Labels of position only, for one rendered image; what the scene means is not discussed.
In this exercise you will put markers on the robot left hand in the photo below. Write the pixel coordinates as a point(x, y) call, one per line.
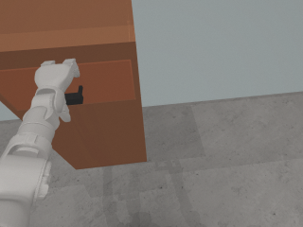
point(59, 75)

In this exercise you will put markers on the left robot upper arm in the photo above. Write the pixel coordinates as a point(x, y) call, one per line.
point(23, 181)

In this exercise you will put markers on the drawer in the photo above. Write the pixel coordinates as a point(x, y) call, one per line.
point(101, 81)

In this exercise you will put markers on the robot left forearm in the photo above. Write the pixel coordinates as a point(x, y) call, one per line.
point(36, 132)

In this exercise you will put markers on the handle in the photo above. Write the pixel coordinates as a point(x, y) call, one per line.
point(74, 98)

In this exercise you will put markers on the cabinet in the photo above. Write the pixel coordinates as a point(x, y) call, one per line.
point(107, 133)

